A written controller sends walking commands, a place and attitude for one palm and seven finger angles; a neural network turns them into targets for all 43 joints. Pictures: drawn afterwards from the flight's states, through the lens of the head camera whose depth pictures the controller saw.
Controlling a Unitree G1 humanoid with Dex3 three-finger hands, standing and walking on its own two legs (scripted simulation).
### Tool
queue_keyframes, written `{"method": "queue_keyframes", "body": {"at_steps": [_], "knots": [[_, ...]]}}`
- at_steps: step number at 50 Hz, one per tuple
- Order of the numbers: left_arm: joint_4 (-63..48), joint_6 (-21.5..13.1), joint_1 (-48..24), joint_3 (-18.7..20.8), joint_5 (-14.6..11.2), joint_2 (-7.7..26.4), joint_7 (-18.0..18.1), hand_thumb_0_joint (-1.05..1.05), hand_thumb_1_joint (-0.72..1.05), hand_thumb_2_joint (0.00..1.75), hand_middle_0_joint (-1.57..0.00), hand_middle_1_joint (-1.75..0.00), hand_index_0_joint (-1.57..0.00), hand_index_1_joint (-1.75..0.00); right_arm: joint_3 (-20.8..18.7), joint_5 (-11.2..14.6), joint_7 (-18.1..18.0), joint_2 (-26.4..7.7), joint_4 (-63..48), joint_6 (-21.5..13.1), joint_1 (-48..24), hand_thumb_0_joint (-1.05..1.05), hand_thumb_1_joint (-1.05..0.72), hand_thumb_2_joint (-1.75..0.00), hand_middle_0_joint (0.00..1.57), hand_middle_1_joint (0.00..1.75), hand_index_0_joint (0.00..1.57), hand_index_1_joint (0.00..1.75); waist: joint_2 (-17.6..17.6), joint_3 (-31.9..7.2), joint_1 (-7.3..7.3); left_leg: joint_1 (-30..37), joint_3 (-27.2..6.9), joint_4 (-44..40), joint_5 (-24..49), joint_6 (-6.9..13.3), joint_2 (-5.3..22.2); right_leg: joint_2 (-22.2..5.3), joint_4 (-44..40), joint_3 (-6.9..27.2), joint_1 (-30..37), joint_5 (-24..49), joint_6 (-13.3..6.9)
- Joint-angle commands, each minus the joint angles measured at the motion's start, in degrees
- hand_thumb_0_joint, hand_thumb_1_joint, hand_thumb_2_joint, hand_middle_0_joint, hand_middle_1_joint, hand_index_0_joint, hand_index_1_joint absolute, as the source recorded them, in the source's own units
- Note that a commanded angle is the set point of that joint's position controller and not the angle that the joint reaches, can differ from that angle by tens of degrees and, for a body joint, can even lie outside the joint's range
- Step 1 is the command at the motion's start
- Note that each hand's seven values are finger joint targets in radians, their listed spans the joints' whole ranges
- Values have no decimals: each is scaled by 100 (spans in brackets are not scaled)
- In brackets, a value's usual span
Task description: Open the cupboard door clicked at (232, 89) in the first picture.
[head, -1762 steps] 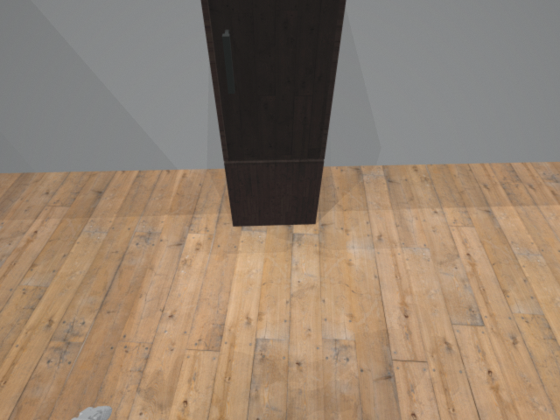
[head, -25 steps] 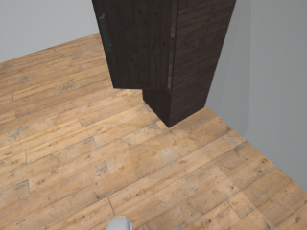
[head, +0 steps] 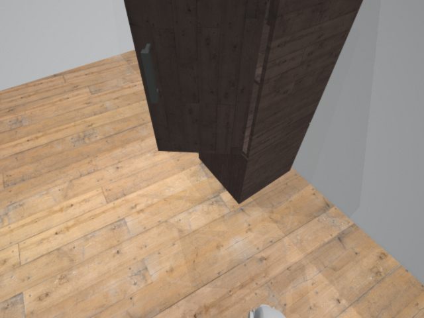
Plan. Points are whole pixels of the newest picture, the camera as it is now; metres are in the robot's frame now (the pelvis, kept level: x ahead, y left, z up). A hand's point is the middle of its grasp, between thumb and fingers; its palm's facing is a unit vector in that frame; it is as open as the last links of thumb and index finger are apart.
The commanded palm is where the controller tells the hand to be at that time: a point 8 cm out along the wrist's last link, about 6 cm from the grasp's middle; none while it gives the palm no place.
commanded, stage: take the last steps up to it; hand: left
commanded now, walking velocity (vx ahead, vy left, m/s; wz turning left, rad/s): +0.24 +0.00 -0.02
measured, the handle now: (151, 74) +0.73 +0.24 +0.03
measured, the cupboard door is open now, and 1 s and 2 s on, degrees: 52 52 52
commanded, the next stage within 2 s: come to a stop and stand still in 0.22 s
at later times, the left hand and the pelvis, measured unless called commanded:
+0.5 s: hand (149, 301) +0.18 +0.16 -0.18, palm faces +0.06 -0.98 -0.20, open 7.2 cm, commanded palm none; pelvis +0.16 -0.02 -0.01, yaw +0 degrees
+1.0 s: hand (159, 285) +0.21 +0.14 -0.17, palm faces +0.00 -0.96 -0.29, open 7.3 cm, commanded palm none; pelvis +0.16 -0.05 -0.01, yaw -1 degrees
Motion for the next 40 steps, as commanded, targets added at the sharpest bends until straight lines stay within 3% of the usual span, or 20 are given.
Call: {"method": "queue_keyframes", "body": {"at_steps": [1,5,7,8,9,10,12,13,15,18,21,23,25,27,29,31,33,35,38,40], "knots": [[-388,-30,-154,-56,-29,89,-104,0,90,90,-20,-30,-20,-30,-45,-58,21,-594,75,19,650,0,-90,-90,20,30,20,30,766,150,-111,23,-901,-941,1436,678,1624,-23,-1007,-53,266,273,12],[-483,-53,-263,-55,-22,238,-116,0,90,90,-20,-30,-20,-30,-56,-78,35,-718,207,95,707,0,-90,-90,20,30,20,30,572,167,-44,-47,-882,-461,1161,524,1526,238,-1872,-308,1053,272,-58],[-238,-117,501,28,-19,539,-84,0,90,90,-20,-30,-20,-30,-14,-20,48,-635,242,117,654,0,-90,-90,20,30,20,30,130,-164,330,-585,-538,652,968,192,1067,269,-2611,-196,2564,643,-182],[-66,-196,1170,126,8,1002,-33,0,90,90,-20,-30,-20,-30,12,50,95,-458,176,101,663,0,-90,-90,20,30,20,30,-870,-534,581,-1650,-133,1951,168,-70,501,-697,-2957,1085,3773,869,-563],[92,-208,1685,213,-68,1434,6,0,90,90,-20,-30,-20,-30,14,58,114,-362,33,112,655,0,-90,-90,20,30,20,30,-1638,-706,653,-2524,-73,3589,-2115,-268,-3,-1894,-3672,2606,4324,1546,-1237],[62,-250,1506,169,-115,1344,56,0,90,90,-20,-30,-20,-30,-15,63,93,-513,32,162,364,0,-90,-90,20,30,20,30,-1709,-726,644,-2642,-835,4375,-2113,-243,238,-1917,-3835,2749,3847,1965,-1342],[-171,-238,702,52,-122,901,103,0,90,90,-20,-30,-20,-30,-26,63,86,-369,40,202,113,0,-90,-90,20,30,20,30,-609,-225,283,-2659,-1109,4518,-1280,-316,553,-1568,-3895,1767,3000,1993,-1208],[-240,-255,522,14,-118,750,115,0,90,90,-20,-30,-20,-30,-14,47,111,-244,110,241,202,0,-90,-90,20,30,20,30,-404,-229,142,-2339,-1040,4207,-997,-361,624,-1362,-3983,1238,2644,2122,-1057],[-217,-320,345,-61,-97,549,102,0,90,90,-20,-30,-20,-30,29,27,135,-30,262,326,551,0,-90,-90,20,30,20,30,-601,-233,-106,-1897,-857,3570,-659,-456,610,-1030,-4064,483,2206,2449,-861],[-102,-335,376,-99,-59,415,115,0,90,90,-20,-30,-20,-30,90,58,120,181,319,357,533,0,-90,-90,20,30,20,30,-535,-247,-133,-1422,-642,2347,-530,-558,419,-844,-3867,214,2135,3437,-851],[-44,-219,317,-72,-106,657,181,0,90,90,-20,-30,-20,-30,132,67,81,65,265,396,398,0,-90,-90,20,30,20,30,-573,-445,-97,-1011,-617,1437,-64,-568,207,-719,-3342,125,2379,4004,-748],[24,-125,228,-103,-109,659,218,0,90,90,-20,-30,-20,-30,96,78,52,-101,299,421,430,0,-90,-90,20,30,20,30,-672,-402,-218,-259,-717,629,1063,-521,296,-599,-2979,72,1875,3320,-496],[-41,-1,478,-125,-142,497,278,0,90,90,-20,-30,-20,-30,17,59,0,-637,224,382,522,0,-90,-90,20,30,20,30,424,-543,-163,181,-1369,639,3929,-71,1178,-124,-2550,-126,1596,1559,-80],[-96,154,651,-158,-131,349,292,0,90,90,-20,-30,-20,-30,-52,62,-82,-917,130,449,356,0,-90,-90,20,30,20,30,1262,-310,-106,-158,-1834,344,4325,410,1714,286,-2087,-227,1515,-506,65],[-148,252,574,-130,-158,460,241,0,90,90,-20,-30,-20,-30,-81,31,-175,-958,36,473,296,0,-90,-90,20,30,20,30,1659,-415,-194,-114,-2126,28,4734,784,1961,387,-817,27,1200,-1714,71],[-214,302,473,-67,-147,498,227,0,90,90,-20,-30,-20,-30,-146,5,-225,-1085,-109,517,131,0,-90,-90,20,30,20,30,1390,-755,-235,164,-2118,232,4785,1009,2093,412,31,393,837,-1956,46],[-325,314,358,-30,-132,454,199,0,90,90,-20,-30,-20,-30,-197,-17,-224,-1111,-245,544,-48,0,-90,-90,20,30,20,30,766,-873,-232,270,-2034,344,4356,1028,2080,489,194,401,661,-1824,44],[-419,337,348,-3,-134,383,178,0,90,90,-20,-30,-20,-30,-241,-26,-214,-1184,-322,550,-207,0,-90,-90,20,30,20,30,892,-1002,-194,196,-1923,278,3877,948,2052,483,32,418,733,-1659,81],[-471,306,509,-9,-110,334,157,0,90,90,-20,-30,-20,-30,-243,-31,-157,-1089,-405,560,-402,0,-90,-90,20,30,20,30,1090,-936,-101,-246,-1761,248,2862,736,1821,485,-1109,218,1331,-1218,34],[-347,248,975,-6,-83,375,161,0,90,90,-20,-30,-20,-30,-238,28,-91,-1004,-467,589,-544,0,-90,-90,20,30,20,30,645,-965,132,-833,-1509,572,1202,348,1365,505,-2667,94,2224,131,65]]}}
